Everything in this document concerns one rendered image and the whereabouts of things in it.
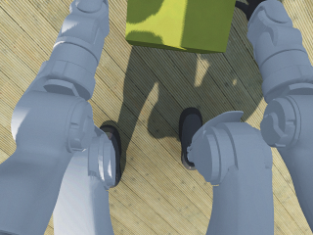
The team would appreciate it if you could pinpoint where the robot left forearm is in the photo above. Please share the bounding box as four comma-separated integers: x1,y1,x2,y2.
11,0,110,138

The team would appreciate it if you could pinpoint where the robot right upper arm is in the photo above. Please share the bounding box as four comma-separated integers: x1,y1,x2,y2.
259,95,313,233

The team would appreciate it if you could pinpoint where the right robot hand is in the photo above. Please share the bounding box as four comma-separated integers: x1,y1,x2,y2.
235,0,267,21

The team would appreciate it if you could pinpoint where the robot right shin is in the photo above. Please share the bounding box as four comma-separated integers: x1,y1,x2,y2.
187,111,273,175

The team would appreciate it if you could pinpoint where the robot left upper arm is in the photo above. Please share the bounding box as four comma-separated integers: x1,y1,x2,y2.
0,90,95,235

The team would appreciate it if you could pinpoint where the carton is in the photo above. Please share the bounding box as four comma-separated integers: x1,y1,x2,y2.
125,0,236,54

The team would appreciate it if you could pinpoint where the robot right forearm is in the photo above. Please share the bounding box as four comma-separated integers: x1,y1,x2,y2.
246,0,313,104

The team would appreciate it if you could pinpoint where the robot right foot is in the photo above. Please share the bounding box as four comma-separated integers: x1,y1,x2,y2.
178,107,202,170

